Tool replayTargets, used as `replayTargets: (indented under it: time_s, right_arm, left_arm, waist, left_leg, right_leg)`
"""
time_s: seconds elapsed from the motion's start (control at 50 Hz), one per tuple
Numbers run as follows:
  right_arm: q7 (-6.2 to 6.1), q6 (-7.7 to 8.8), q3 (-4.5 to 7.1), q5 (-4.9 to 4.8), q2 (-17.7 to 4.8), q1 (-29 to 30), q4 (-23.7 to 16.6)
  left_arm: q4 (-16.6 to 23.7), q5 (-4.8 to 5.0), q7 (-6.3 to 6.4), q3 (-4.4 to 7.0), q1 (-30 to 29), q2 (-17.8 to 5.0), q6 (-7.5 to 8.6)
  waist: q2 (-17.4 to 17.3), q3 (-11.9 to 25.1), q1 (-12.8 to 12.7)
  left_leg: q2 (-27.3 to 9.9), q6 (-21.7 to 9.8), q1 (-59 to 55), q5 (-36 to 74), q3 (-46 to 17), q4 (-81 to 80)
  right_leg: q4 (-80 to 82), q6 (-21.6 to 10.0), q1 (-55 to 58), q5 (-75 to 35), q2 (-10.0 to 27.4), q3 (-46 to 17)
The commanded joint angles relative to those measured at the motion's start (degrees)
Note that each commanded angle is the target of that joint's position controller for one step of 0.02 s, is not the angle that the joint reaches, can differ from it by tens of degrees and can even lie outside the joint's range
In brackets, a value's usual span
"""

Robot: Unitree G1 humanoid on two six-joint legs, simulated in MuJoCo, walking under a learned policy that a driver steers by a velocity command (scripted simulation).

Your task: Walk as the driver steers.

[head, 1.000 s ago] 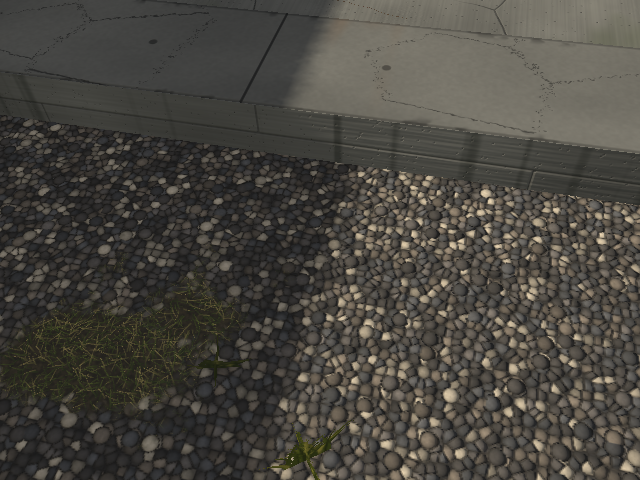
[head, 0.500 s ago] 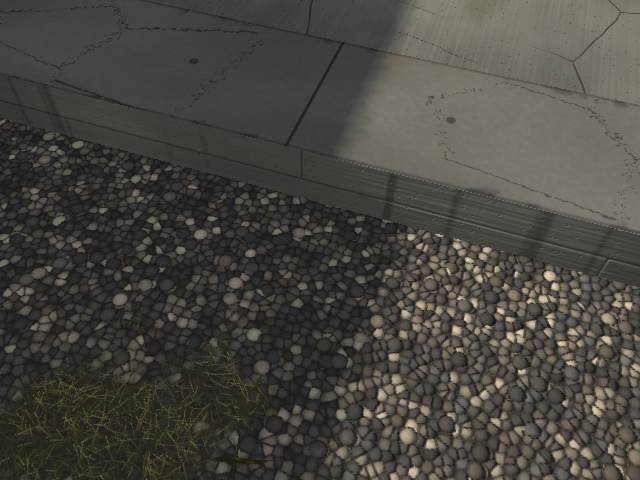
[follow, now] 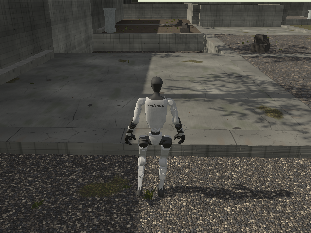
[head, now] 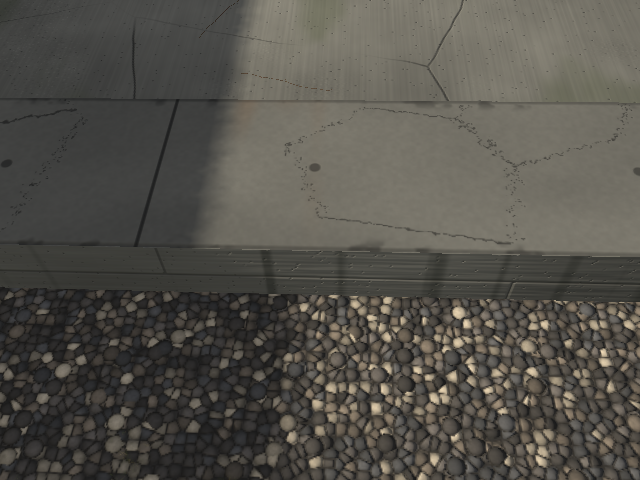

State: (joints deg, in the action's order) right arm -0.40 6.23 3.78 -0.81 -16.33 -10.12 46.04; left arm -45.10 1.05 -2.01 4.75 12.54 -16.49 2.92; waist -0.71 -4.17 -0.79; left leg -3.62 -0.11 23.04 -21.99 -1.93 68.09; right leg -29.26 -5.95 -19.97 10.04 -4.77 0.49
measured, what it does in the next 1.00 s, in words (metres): walks ahead, turning right: left foot, then right foot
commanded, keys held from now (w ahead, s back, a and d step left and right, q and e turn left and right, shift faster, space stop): w+e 0.68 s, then w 0.18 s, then w+q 0.14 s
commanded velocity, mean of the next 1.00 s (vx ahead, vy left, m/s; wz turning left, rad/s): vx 0.50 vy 0.00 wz -0.48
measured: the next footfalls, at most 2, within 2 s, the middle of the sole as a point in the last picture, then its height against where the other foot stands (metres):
left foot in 0.36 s outside the picture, level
right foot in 0.86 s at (459, 424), level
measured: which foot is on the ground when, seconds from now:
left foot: up 0.00-0.34, down 0.36-0.86, up 0.88-1.00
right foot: down 0.00-0.36, up 0.38-0.84, down 0.86-1.00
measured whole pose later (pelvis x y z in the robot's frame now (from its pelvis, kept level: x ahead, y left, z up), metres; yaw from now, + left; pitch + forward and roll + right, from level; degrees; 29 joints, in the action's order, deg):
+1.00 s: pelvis +0.52 -0.11 +0.00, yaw -28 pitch +2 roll +0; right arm 0.4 4.7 2.4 -1.7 -17.7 -14.9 50.8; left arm -38.6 -0.2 -1.1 2.8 9.2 -15.2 3.2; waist -1.4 -2.5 1.3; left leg -5.0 -0.1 23.2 -23.0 -0.7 66.8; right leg -27.6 -3.9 -19.4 9.9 -2.1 3.3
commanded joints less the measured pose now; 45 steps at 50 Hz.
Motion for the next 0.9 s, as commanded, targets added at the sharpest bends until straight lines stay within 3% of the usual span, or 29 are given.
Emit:
replayTargets:
  time_s: [0.02, 0.08, 0.16, 0.24, 0.3, 0.32, 0.34, 0.36, 0.38, 0.4, 0.42, 0.44, 0.46, 0.48, 0.52, 0.56, 0.6, 0.68, 0.74, 0.78, 0.82, 0.84, 0.86, 0.88, 0.9]
  right_arm:
    - [-0.21, 0.59, 1.95, 1.23, -6.9, -0.2, -4.2]
    - [-0.40, -0.64, 1.37, 1.61, -4.8, 3.3, -5.5]
    - [0.21, -0.35, 0.43, 1.10, -2.9, 11.4, -7.8]
    - [1.27, 0.75, 0.52, 0.26, -4.5, 16.0, -9.5]
    - [1.79, 1.55, 1.15, 0.26, -6.7, 13.1, -8.9]
    - [1.66, 1.85, 1.52, 0.27, -7.4, 9.6, -8.1]
    - [1.28, 2.16, 2.40, 0.80, -9.0, 3.5, -6.4]
    - [0.79, 2.29, 3.07, 1.75, -11.5, -5.2, -5.5]
    - [0.98, 1.56, 4.28, 2.41, -16.2, -10.5, -3.5]
    - [1.37, 1.31, 3.27, 0.98, -11.5, -9.6, -3.9]
    - [1.10, 1.02, 2.23, 0.70, -7.6, -6.6, -4.8]
    - [0.95, 0.58, 1.72, 1.17, -6.5, -3.6, -5.1]
    - [0.87, 0.35, 1.31, 1.46, -5.3, -1.9, -4.5]
    - [0.67, 0.45, 0.95, 1.97, -4.7, -1.3, -4.1]
    - [0.66, 0.79, 1.03, 1.48, -4.7, -1.4, -3.1]
    - [0.55, 1.08, 1.48, 0.93, -6.2, -1.7, -2.3]
    - [0.35, 0.93, 1.91, 0.97, -7.6, -2.2, -1.6]
    - [-0.28, 0.18, 2.06, 0.92, -9.1, -2.8, -0.9]
    - [-0.06, -0.29, 2.07, 0.10, -10.2, -6.5, 1.0]
    - [0.20, -0.80, 2.27, -0.56, -11.2, -7.3, 1.9]
    - [-0.08, -1.38, 2.57, -1.19, -12.8, -6.7, 2.3]
    - [-0.32, -1.75, 2.49, -1.40, -13.2, -6.0, 2.5]
    - [-0.64, -1.86, 1.79, -1.07, -11.7, -6.5, 2.5]
    - [-0.54, -1.56, -0.06, 1.36, -7.6, -7.8, 1.0]
    - [0.59, -0.72, -2.14, 1.20, -2.0, -14.9, 1.0]
  left_arm:
    - [4.7, -0.46, 0.92, 1.19, -0.4, -6.1, 1.27]
    - [4.2, -0.22, 2.13, 1.78, 2.1, -8.6, 1.39]
    - [3.8, 0.00, 2.95, 1.87, 4.7, -9.1, 0.75]
    - [2.5, 0.48, 3.24, 2.00, 7.9, -9.0, 0.15]
    - [2.6, 0.21, 3.69, 2.24, 7.3, -9.1, -0.27]
    - [2.9, 0.14, 3.63, 2.19, 6.5, -8.8, -0.44]
    - [3.3, -0.07, 3.37, 1.60, 5.9, -7.2, -0.36]
    - [4.3, -0.95, 2.96, 0.30, 6.1, -3.9, -0.21]
    - [5.9, 0.73, 2.86, -0.82, 13.6, -0.2, 0.38]
    - [4.8, 1.51, 3.01, -0.23, 13.9, -5.8, 0.47]
    - [5.2, 1.33, 2.99, 0.75, 8.3, -9.5, 0.26]
    - [5.9, 0.70, 3.12, 0.88, 4.9, -9.5, 0.00]
    - [6.7, -0.06, 3.01, 0.98, 2.4, -8.9, 0.01]
    - [7.0, 0.09, 2.70, 1.08, 2.4, -7.8, -0.13]
    - [7.5, 0.70, 2.37, 0.67, 2.6, -5.2, -0.77]
    - [8.9, 0.47, 2.23, 0.25, 0.7, -3.8, -1.18]
    - [9.9, 0.20, 1.92, 0.08, -0.9, -3.5, -1.16]
    - [11.9, 0.26, 0.60, -0.44, -7.1, -2.5, -0.44]
    - [13.9, 0.13, -0.14, -1.17, -12.2, -1.2, -0.22]
    - [14.8, -0.02, -0.44, -0.94, -13.2, -2.3, -0.12]
    - [14.9, -0.55, -0.33, 0.02, -10.9, -4.5, -0.07]
    - [13.3, -0.79, -0.23, 1.05, -5.1, -6.2, -0.07]
    - [10.6, -0.80, 0.38, 2.57, 3.4, -9.1, -0.24]
    - [8.8, -0.91, 1.52, 3.73, 12.3, -13.7, -0.81]
    - [8.7, -1.36, 1.58, 3.27, 11.1, -16.2, -0.64]
  waist:
    - [3.0, 6.9, 1.5]
    - [2.8, 4.9, 0.9]
    - [5.5, 3.4, -2.4]
    - [5.7, 2.9, -4.0]
    - [7.4, 3.3, -1.9]
    - [8.1, 4.4, 0.1]
    - [7.4, 8.2, 3.1]
    - [2.6, 16.6, 6.6]
    - [-16.9, 23.4, 3.4]
    - [-14.7, 21.0, 4.1]
    - [-8.6, 13.6, 5.3]
    - [-4.3, 9.2, 4.6]
    - [-3.3, 5.7, 3.9]
    - [-4.7, 5.0, 2.7]
    - [-5.8, 4.3, 2.1]
    - [-4.6, 3.3, 1.9]
    - [-3.8, 3.3, 2.1]
    - [-2.9, 2.2, 4.1]
    - [-2.0, 0.8, 5.5]
    - [-2.8, 0.7, 4.7]
    - [-4.8, 3.4, 1.5]
    - [-4.9, 6.8, -2.4]
    - [-3.9, 11.4, -6.4]
    - [5.1, 18.9, -8.5]
    - [16.8, 27.4, -2.9]
  left_leg:
    - [-3.3, 0.9, 11.6, 5.3, -2.8, -4.9]
    - [-2.1, 3.6, 12.1, 11.7, -1.1, -14.4]
    - [1.3, 4.5, 8.4, 24.9, -0.7, -31.9]
    - [2.9, 3.6, 6.4, 26.6, -2.3, -39.4]
    - [2.7, 1.5, 3.5, 20.7, -3.3, -41.5]
    - [3.1, 0.4, -1.0, 19.3, -2.4, -42.7]
    - [2.6, -1.5, -10.5, 19.3, -2.0, -44.0]
    - [-5.6, -4.9, -25.8, 15.5, -9.5, -42.3]
    - [-18.5, -13.9, -44.8, 3.0, -35.9, -47.6]
    - [-20.2, -13.8, -43.9, -9.9, -43.3, -51.0]
    - [-17.8, -11.2, -36.8, -9.3, -34.4, -52.2]
    - [-15.5, -9.6, -29.7, -1.3, -26.4, -52.9]
    - [-13.5, -9.3, -24.0, 6.5, -20.8, -54.1]
    - [-12.0, -8.8, -20.7, 11.4, -16.3, -55.2]
    - [-10.8, -9.1, -18.2, 15.5, -10.5, -57.6]
    - [-11.5, -10.3, -17.7, 19.7, -6.9, -59.4]
    - [-11.8, -10.9, -18.8, 23.3, -3.2, -60.2]
    - [-9.6, -9.0, -19.3, 27.5, 5.7, -60.2]
    - [-10.7, -8.5, -21.6, 29.4, 7.4, -59.6]
    - [-12.2, -8.1, -25.0, 35.7, 7.7, -57.5]
    - [-12.7, -7.1, -27.6, 53.8, 8.9, -50.3]
    - [-11.7, -6.0, -26.9, 60.4, 10.5, -42.5]
    - [-9.6, -4.3, -21.0, 58.3, 11.9, -31.9]
    - [-6.5, -2.1, -4.8, 30.9, 12.3, -13.7]
    - [3.0, 0.2, 14.0, -13.9, 5.2, 4.1]
  right_leg:
    - [16.6, -11.0, 13.1, -9.8, 14.5, -21.4]
    - [17.4, -10.4, 8.7, -15.4, 12.5, -16.7]
    - [16.7, -6.9, 6.3, -8.4, 9.3, -14.3]
    - [13.4, -6.0, 10.3, -3.9, 11.6, -19.3]
    - [8.1, -4.7, 14.5, -6.2, 13.6, -23.7]
    - [5.5, -3.9, 14.2, -9.1, 13.1, -24.0]
    - [-1.2, -2.2, 12.6, -13.2, 10.0, -22.4]
    - [-16.0, -0.3, 6.0, -7.0, 6.3, -18.3]
    - [-34.6, 3.8, -15.1, 20.5, -2.2, -10.9]
    - [-42.8, 4.2, -22.8, 23.0, 2.5, -12.2]
    - [-44.6, 4.5, -24.4, 17.6, 4.8, -11.5]
    - [-43.9, 4.9, -22.6, 13.5, 6.9, -9.3]
    - [-41.4, 5.0, -21.5, 10.8, 8.5, -9.0]
    - [-39.6, 5.0, -19.0, 9.1, 10.1, -8.8]
    - [-37.1, 5.2, -18.0, 7.9, 11.2, -7.3]
    - [-33.6, 5.8, -20.1, 5.6, 12.1, -6.8]
    - [-29.2, 6.6, -21.6, 1.1, 12.4, -6.2]
    - [-16.4, 6.3, -18.3, -10.2, 11.2, -2.6]
    - [-9.1, 4.8, -15.6, -10.4, 9.5, -0.6]
    - [-6.3, 3.1, -14.3, -6.4, 8.1, 0.1]
    - [-4.2, 0.7, -8.3, -1.1, 5.0, 2.4]
    - [-0.4, -1.1, 0.0, -2.8, 3.1, 3.5]
    - [2.1, -2.7, 13.8, -7.4, 2.0, 3.0]
    - [-1.7, -5.4, 33.8, -16.2, 13.6, -11.4]
    - [4.2, -15.4, 46.8, -11.1, 27.3, -37.8]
